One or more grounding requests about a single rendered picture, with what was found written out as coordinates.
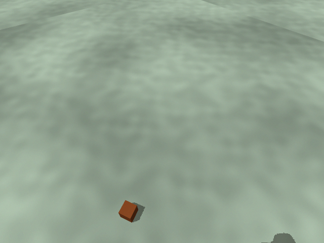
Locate cube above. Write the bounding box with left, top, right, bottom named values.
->
left=119, top=200, right=138, bottom=222

